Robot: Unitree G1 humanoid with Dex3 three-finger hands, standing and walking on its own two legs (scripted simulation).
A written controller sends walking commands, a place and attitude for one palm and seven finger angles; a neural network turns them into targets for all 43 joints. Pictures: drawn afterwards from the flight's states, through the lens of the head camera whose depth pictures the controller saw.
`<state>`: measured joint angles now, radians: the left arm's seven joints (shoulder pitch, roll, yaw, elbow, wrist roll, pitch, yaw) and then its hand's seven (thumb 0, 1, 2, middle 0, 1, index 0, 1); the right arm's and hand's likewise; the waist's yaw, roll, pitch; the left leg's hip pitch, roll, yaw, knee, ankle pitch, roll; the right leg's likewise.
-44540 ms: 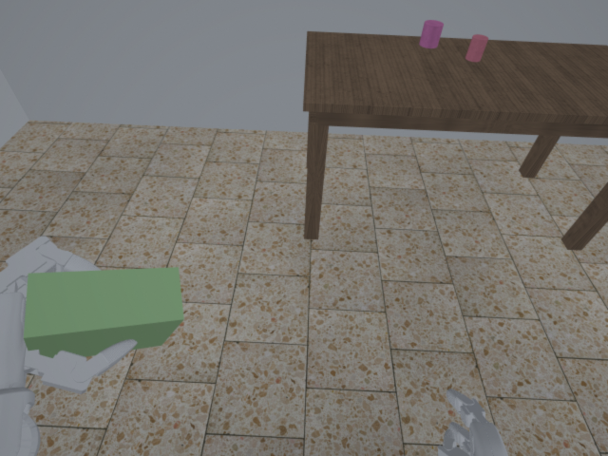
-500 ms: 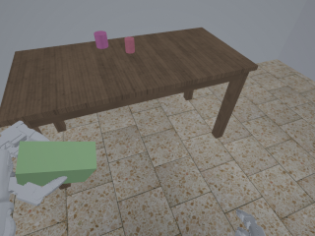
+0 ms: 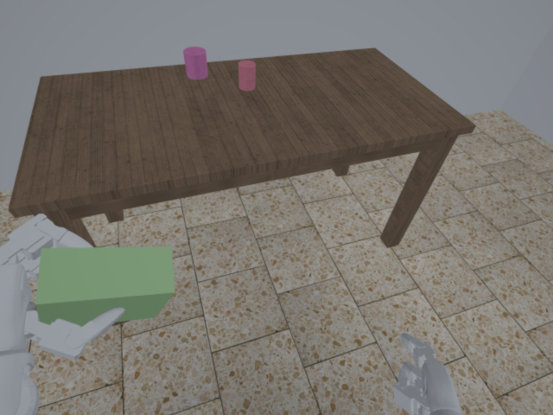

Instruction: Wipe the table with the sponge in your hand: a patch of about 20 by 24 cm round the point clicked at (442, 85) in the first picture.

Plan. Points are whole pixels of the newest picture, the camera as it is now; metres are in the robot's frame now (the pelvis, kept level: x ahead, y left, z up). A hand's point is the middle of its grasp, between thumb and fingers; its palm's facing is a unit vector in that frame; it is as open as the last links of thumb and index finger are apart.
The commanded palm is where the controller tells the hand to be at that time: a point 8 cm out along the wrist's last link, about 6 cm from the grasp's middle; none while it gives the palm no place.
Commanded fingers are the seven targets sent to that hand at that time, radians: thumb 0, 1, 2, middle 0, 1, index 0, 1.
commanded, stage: stop stepping back and stand still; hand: left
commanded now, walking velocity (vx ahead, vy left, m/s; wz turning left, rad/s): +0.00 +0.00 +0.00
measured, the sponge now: (126, 287) +0.23 +0.20 +0.12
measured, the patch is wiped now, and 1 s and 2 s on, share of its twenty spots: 1.00 1.00 1.00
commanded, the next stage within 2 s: stand and wait in 0.34 s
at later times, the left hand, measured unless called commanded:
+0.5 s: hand (70, 271) +0.23 +0.25 +0.15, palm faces +0.39 -0.86 -0.34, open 9.8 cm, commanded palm +0.18 +0.29 +0.18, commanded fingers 0.00 0.10 1.30 -1.20 -1.60 -1.20 -1.60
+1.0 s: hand (86, 273) +0.23 +0.24 +0.15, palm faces +0.38 -0.85 -0.36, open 9.8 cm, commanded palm +0.18 +0.27 +0.18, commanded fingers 0.00 0.10 1.30 -1.20 -1.60 -1.20 -1.60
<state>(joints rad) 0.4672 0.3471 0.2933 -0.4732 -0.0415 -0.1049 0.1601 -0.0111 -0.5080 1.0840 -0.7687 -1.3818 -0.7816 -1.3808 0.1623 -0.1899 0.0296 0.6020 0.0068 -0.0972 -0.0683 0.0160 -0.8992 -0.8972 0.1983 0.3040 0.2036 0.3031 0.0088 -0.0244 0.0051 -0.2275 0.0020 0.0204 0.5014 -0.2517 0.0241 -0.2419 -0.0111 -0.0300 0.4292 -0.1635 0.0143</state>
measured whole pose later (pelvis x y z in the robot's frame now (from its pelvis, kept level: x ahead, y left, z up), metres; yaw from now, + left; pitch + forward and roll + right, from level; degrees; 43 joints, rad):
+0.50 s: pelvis +0.01 +0.01 +0.00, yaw -1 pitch -1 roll -1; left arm 0.47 0.35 0.30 -0.47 -0.05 -0.11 0.16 -0.01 -0.51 1.08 -0.77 -1.38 -0.78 -1.38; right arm 0.17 -0.19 0.03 0.61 0.01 -0.06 -0.07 0.02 -0.90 -0.90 0.20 0.30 0.20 0.30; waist 0.01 -0.01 0.00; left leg -0.21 -0.01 0.03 0.49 -0.26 0.04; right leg -0.23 -0.02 -0.02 0.41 -0.17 0.03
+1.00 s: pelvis +0.01 +0.00 +0.00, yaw -1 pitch +0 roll -1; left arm 0.48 0.34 0.29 -0.45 -0.05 -0.10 0.16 -0.01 -0.51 1.08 -0.77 -1.38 -0.78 -1.38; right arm 0.18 -0.21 0.02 0.61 0.01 -0.05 -0.08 0.02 -0.90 -0.90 0.20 0.30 0.20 0.30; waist 0.01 0.02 -0.01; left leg -0.21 0.01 0.03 0.47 -0.26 0.02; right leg -0.23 0.00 -0.02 0.40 -0.17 0.01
